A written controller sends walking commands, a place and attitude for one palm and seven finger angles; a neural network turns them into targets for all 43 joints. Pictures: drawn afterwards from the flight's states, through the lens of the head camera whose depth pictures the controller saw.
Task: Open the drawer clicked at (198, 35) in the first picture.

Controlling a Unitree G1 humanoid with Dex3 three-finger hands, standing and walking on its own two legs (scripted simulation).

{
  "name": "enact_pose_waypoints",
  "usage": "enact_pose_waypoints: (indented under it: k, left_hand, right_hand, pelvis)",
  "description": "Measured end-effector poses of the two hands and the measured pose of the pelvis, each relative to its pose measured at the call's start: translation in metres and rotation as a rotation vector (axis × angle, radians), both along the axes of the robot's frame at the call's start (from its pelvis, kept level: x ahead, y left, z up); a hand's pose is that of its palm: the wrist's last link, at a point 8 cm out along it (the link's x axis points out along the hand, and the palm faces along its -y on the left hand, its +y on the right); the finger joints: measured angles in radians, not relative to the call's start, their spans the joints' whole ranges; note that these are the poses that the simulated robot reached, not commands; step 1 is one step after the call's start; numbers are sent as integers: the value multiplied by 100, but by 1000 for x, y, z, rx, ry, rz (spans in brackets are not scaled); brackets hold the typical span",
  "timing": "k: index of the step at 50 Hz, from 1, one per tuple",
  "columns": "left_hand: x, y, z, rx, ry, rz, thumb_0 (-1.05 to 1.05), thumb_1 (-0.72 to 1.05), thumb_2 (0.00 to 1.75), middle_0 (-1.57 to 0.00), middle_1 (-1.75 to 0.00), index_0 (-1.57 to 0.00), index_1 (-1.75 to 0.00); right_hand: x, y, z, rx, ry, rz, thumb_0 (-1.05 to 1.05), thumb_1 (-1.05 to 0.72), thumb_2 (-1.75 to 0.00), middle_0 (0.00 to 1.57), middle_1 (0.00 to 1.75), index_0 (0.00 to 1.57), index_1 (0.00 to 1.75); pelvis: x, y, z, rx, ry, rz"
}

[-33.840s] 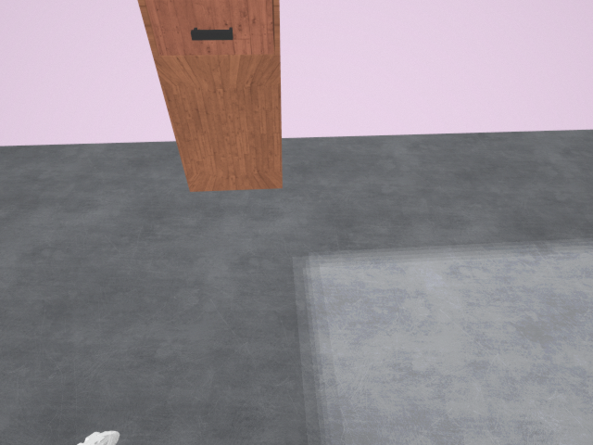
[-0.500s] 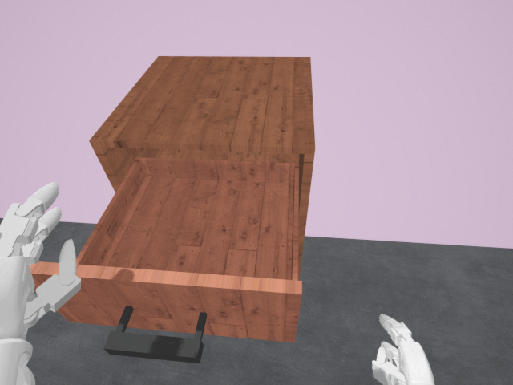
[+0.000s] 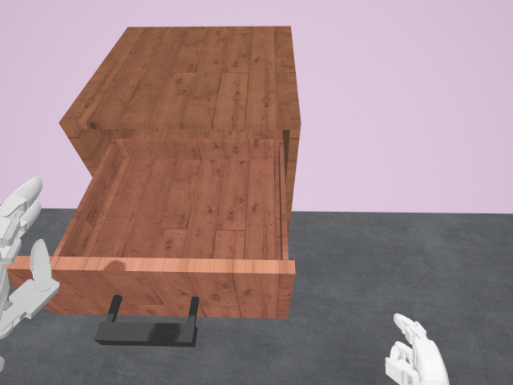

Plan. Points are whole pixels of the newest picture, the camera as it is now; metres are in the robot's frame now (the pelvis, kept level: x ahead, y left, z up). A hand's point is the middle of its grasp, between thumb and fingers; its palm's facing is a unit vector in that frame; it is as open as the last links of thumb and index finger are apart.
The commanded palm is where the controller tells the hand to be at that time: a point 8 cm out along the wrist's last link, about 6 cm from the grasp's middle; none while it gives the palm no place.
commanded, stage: step back with the hand held close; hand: left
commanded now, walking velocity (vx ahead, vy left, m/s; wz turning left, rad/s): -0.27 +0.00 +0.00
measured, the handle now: (151, 318) +0.22 +0.18 +0.00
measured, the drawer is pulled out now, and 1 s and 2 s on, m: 0.30 0.30 0.30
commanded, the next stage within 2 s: stop stepping back and stand still in 0.88 s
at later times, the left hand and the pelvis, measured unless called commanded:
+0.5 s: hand out of the picture +0.12 +0.25 +0.18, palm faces +0.39 -0.82 -0.41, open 7.4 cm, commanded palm +0.05 +0.30 +0.19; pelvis -0.07 +0.02 -0.02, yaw +2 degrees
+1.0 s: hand out of the picture +0.03 +0.20 +0.18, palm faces +0.22 -0.82 -0.53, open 7.4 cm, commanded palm -0.03 +0.26 +0.19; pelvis -0.17 -0.02 -0.01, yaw -2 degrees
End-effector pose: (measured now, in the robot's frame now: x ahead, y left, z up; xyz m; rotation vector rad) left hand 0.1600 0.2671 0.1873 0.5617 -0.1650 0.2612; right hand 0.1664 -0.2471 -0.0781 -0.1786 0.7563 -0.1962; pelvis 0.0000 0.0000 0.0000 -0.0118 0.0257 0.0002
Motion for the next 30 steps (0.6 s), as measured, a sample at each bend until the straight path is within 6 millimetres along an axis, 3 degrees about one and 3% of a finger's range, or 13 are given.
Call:
enact_pose_waypoints:
  k: [11,23,30]
  left_hand:
    - [-37,17,5,27,-64,3,2,89,90,-21,-30,-21,-30]
    - [-75,20,3,-22,-185,17,2,89,90,-21,-30,-21,-30]
    - [-88,39,5,27,-200,20,2,89,90,-21,-30,-21,-30]
  right_hand:
    - [-29,18,7,-23,-29,21,1,-91,-89,20,30,20,30]
    - [-64,33,-1,-33,-24,85,1,-91,-89,21,30,21,30]
    - [-87,39,0,-65,-10,62,1,-91,-89,21,30,21,30]
  pelvis:
    - [-32,10,-5,2,3,-2]
    - [-64,15,-14,-23,-10,35]
    - [-79,24,-15,-33,-18,22]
